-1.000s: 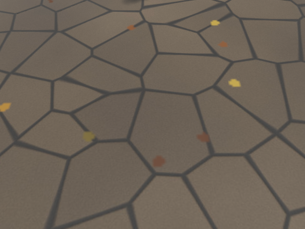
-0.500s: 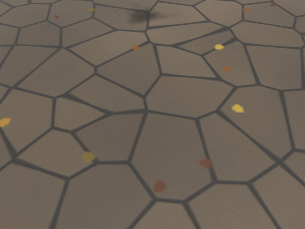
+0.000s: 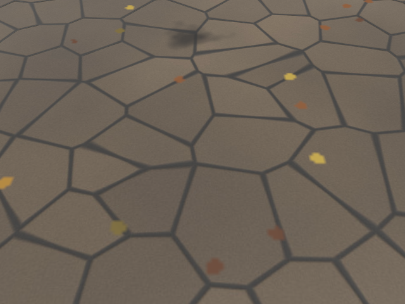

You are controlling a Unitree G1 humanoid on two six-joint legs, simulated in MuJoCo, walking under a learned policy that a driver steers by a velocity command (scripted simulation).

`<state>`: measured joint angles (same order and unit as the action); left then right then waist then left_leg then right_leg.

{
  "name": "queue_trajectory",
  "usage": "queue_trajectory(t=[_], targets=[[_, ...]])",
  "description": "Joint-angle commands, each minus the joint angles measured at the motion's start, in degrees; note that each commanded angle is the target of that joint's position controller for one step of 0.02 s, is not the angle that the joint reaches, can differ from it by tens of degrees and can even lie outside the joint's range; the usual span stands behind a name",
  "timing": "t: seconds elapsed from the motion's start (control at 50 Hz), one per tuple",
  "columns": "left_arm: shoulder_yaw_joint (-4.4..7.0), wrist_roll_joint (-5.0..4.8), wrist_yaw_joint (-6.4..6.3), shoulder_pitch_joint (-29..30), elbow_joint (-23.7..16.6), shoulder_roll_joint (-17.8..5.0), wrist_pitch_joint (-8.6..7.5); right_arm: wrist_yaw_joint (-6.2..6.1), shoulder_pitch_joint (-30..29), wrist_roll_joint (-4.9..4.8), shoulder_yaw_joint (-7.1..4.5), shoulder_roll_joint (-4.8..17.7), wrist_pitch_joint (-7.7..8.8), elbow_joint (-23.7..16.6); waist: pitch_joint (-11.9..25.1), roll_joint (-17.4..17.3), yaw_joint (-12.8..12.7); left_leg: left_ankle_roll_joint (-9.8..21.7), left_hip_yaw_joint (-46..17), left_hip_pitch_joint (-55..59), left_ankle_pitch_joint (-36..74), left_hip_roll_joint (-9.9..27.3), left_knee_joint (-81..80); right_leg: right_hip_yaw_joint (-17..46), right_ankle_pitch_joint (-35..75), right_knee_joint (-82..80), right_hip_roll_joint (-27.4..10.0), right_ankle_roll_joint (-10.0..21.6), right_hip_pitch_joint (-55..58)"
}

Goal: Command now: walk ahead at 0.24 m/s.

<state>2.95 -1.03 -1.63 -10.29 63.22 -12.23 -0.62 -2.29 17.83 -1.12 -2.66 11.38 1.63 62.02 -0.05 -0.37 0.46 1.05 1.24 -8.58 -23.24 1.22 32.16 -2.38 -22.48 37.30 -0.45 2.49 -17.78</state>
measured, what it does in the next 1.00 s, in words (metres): walks ahead: left foot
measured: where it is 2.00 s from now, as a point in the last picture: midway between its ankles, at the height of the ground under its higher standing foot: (202, 300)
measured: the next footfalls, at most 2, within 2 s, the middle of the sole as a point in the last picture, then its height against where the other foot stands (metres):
left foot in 0.60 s outside the picture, level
right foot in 1.10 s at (243, 285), level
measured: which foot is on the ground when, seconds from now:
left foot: down 0.00-0.12, up 0.14-0.58, down 0.60-1.00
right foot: down 0.00-0.62, up 0.64-1.00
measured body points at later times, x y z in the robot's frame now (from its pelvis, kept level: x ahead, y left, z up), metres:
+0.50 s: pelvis +0.18 -0.01 +0.01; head +0.21 -0.02 +0.46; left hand +0.09 +0.22 -0.13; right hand +0.40 -0.24 -0.10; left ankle +0.38 +0.13 -0.69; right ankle +0.04 -0.12 -0.73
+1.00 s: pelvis +0.44 +0.04 +0.01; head +0.47 +0.02 +0.46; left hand +0.62 +0.27 -0.11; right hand +0.46 -0.24 -0.13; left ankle +0.41 +0.12 -0.73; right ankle +0.57 -0.12 -0.69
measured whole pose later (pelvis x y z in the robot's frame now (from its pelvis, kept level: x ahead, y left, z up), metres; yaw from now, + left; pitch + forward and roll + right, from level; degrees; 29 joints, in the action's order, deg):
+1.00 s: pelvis +0.44 +0.04 +0.01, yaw -9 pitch +1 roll +2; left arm 4.6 -0.3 0.6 -6.7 50.1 -13.7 -1.4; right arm -2.4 11.8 0.6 -3.5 13.6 3.8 56.3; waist -2.6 1.6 1.6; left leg 2.8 13.9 -5.0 -14.4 -1.4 18.3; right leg -0.7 -2.0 42.2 -5.4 0.9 -36.7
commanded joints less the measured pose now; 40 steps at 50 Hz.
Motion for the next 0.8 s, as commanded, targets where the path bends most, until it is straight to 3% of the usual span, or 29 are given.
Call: queue_trajectory(t=[0.02, 0.06, 0.1, 0.12, 0.14, 0.16, 0.18, 0.2, 0.22, 0.26, 0.3, 0.38, 0.46, 0.52, 0.56, 0.58, 0.6, 0.62, 0.64, 0.66, 0.68, 0.7, 0.72, 0.76, 0.8], targets=[[0.5, -0.6, 1.16, 6.7, -4.8, -3.2, -3.28, -0.1, 4.1, -0.45, -2.37, 10.4, 2.09, -1.1, -11.6, -10.0, 1.5, 12.6, -25.1, -4.1, -19.6, 18.2, -20.6, -0.4, -1.7, 7.8, -1.1, 2.2, -13.7], [0.63, -1.04, 1.89, 3.9, -4.4, -3.1, -4.42, 0.5, 1.7, -0.6, -2.17, 9.3, 2.82, -2.1, -10.4, -8.6, -0.9, 10.7, -20.4, -3.6, -10.5, 16.4, -17.3, -0.9, -3.4, 2.0, -1.6, 3.5, -10.0], [1.89, -0.96, 1.97, -6.8, 0.0, -4.6, -4.62, 1.06, -2.6, -0.76, -2.08, 9.2, 2.77, -3.7, -6.3, -6.1, -5.8, 6.6, -10.9, -13.0, 0.5, 9.8, -9.7, -2.9, 4.7, -7.2, 1.7, 3.3, 10.8], [3.25, -0.43, 1.78, -14.5, 1.8, -8.4, -4.72, 1.18, -5.3, -0.47, -1.66, 8.0, 3.13, -5.3, -3.5, 2.2, -8.8, 3.3, -3.5, -19.4, 11.4, 4.4, 6.5, 8.7, 3.4, -13.0, -5.0, 5.5, 19.6], [4.71, -0.47, 2.18, -22.0, 2.8, -15.2, -4.94, 0.88, -4.8, -0.43, -0.87, 4.2, 4.05, -7.7, 1.1, 19.4, -9.8, -0.6, 2.9, -31.9, 1.1, -3.5, 27.2, 35.5, -1.7, -24.6, -18.6, 14.1, 29.3], [2.73, 0.61, 2.48, -19.8, 2.4, -10.6, -5.77, 0.94, -7.0, -1.16, -1.26, 5.7, 4.81, -8.6, 0.6, 13.9, -8.0, 0.5, -5.0, -37.9, -7.8, -2.1, 39.0, 44.5, -3.2, -27.3, -22.7, 16.1, 28.0], [1.64, 0.59, 2.42, -15.3, 0.9, -7.6, -6.32, 1.48, -6.9, -2.12, -1.36, 5.9, 5.28, -8.6, -2.9, 9.0, -5.5, 2.5, -6.7, -42.0, -3.9, 1.0, 43.8, 38.4, -1.9, -26.0, -22.0, 14.4, 26.1], [0.87, 0.65, 2.66, -12.1, -0.4, -5.9, -6.54, 1.78, -6.3, -1.95, -1.36, 5.8, 5.46, -8.0, -3.3, 5.2, -4.0, 3.8, -5.9, -41.8, 1.7, 3.5, 43.6, 30.7, 0.7, -25.9, -19.2, 12.1, 24.0], [0.43, 0.69, 2.92, -10.1, -1.2, -5.6, -6.47, 1.82, -6.4, -1.36, -1.78, 6.1, 5.54, -7.8, -4.4, 3.1, -2.8, 4.2, -5.5, -41.0, 6.5, 5.3, 39.9, 25.1, 5.1, -26.7, -17.3, 10.5, 21.4], [-0.41, 1.05, 2.71, -10.6, -1.3, -4.0, -5.85, 2.17, -6.4, -0.67, -2.48, 6.6, 4.83, -7.6, -4.1, 4.1, -1.8, 3.6, -3.9, -35.9, 11.0, 6.7, 33.7, 16.3, 14.0, -28.1, -13.5, 8.2, 18.1], [-0.47, 1.13, 1.9, -13.2, -0.9, -5.1, -5.39, 2.48, -8.3, -0.3, -2.3, 5.0, 3.99, -8.3, -4.4, 4.0, -1.9, 1.8, -2.0, -35.7, 13.5, 6.6, 28.8, 12.2, 20.7, -29.2, -12.4, 8.4, 17.4], [-0.05, 1.28, 0.62, -14.2, -2.0, -7.7, -4.86, 2.85, -18.8, -0.17, -1.08, 3.0, 3.66, -12.4, -6.6, 3.8, -3.6, -0.2, 0.1, -33.5, 21.9, 4.8, 11.9, 7.5, 22.9, -31.6, -11.2, 8.2, 13.9], [0.51, 0.44, 0.5, -17.7, -1.4, -8.1, -4.72, 3.98, -25.3, -0.69, -0.52, 3.9, 3.8, -14.7, -8.5, 4.6, -5.0, 0.6, 1.3, -30.3, 25.8, 3.1, 3.0, 5.3, 22.3, -32.4, -12.5, 8.1, 15.7], [1.13, 0.08, 0.48, -17.7, -1.3, -8.5, -4.22, 4.98, -26.8, -0.81, -0.63, 5.2, 4.26, -16.2, -8.3, 4.9, -3.6, 3.0, 0.9, -29.3, 23.1, 2.5, -0.8, 4.3, 28.5, -28.9, -14.8, 7.0, 21.7], [1.76, 0.28, 0.49, -16.0, -1.9, -10.2, -3.78, 5.1, -21.8, -0.7, -1.86, 8.0, 4.48, -15.5, -3.5, 7.0, 0.1, 4.9, 2.7, -19.9, 19.8, -0.5, -1.1, 3.1, 47.0, -21.6, -15.1, 5.7, 24.0], [1.81, 0.5, 0.5, -14.9, -2.3, -10.2, -3.32, 4.86, -13.8, -0.71, -3.11, 10.1, 4.41, -13.3, 1.4, 7.6, 4.5, 6.3, 4.2, -9.6, 18.9, -2.7, -0.9, 1.3, 56.0, -12.1, -13.5, 4.6, 22.8], [1.3, 0.79, 0.62, -14.2, -3.1, -9.1, -3.11, 4.32, -3.2, -0.69, -4.49, 12.8, 4.22, -10.4, 7.4, 7.0, 9.1, 8.3, 1.2, 6.9, 18.8, -0.6, 0.3, 0.6, 53.0, 1.4, -10.9, 2.7, 13.7], [-0.39, 1.17, 1.19, -19.2, -4.5, -3.1, -3.66, 3.71, 5.9, 1.05, -5.84, 18.6, 4.13, -8.8, 18.0, -4.7, 8.1, 15.3, -21.9, 30.3, 10.3, 15.5, -1.1, -0.8, 28.2, 24.9, -3.3, -0.4, -7.8], [-1.41, -0.35, 1.59, -20.7, -3.8, 0.1, -5.27, 3.87, 7.3, 1.18, -4.77, 16.5, 3.96, -8.2, 26.0, -13.5, 7.0, 19.3, -45.6, 35.0, 0.7, 23.9, -14.4, 7.3, -8.6, 39.5, 3.7, -0.9, -17.3], [0.4, -2.15, 1.63, -14.5, -5.4, -5.9, -6.32, 4.02, 2.3, 0.6, -3.55, 12.6, 4.34, -8.7, 17.1, -9.7, 6.9, 15.5, -39.7, 27.4, -1.9, 21.7, -16.6, 11.4, -6.9, 44.4, 0.2, 0.4, -23.0], [0.83, -2.72, 1.29, -9.8, -7.1, -7.5, -6.57, 3.89, -3.1, 0.53, -2.7, 9.9, 4.63, -9.7, 9.5, -6.7, 5.2, 12.9, -29.6, 17.6, 1.4, 20.1, -17.4, 9.0, -2.2, 43.7, -3.1, 1.3, -24.2], [1.15, -2.03, 0.67, -8.0, -7.4, -7.2, -6.21, 4.14, -7.4, 0.93, -2.05, 7.9, 5.22, -9.9, 5.0, -2.3, 2.8, 11.3, -22.1, 7.7, 6.8, 18.1, -19.4, 8.2, 2.9, 40.0, -5.9, 1.5, -21.2], [1.84, -1.21, 0.12, -9.0, -6.9, -6.6, -5.2, 4.33, -10.4, 1.63, -1.51, 5.9, 5.76, -9.9, 2.6, -2.8, 0.3, 9.6, -15.4, 1.0, 14.2, 15.7, -20.7, 8.5, 5.5, 36.3, -7.6, 1.5, -16.9], [1.93, -1.16, -0.22, -12.9, -5.7, -3.7, -3.1, 4.4, -10.9, 2.5, -1.35, 4.9, 5.96, -8.8, 1.0, -4.2, -2.3, 9.2, -6.7, -5.9, 28.0, 13.5, -21.5, 8.4, 5.5, 33.6, -7.9, 1.2, -10.7], [2.32, -0.87, -0.58, -11.6, -7.3, -3.6, -1.81, 3.61, -11.1, 2.9, -1.61, 6.9, 6.11, -8.4, -0.7, -4.4, -3.8, 10.0, -0.9, -8.3, 40.6, 13.2, -21.4, 7.6, 7.3, 31.2, -7.0, 0.1, -12.3]])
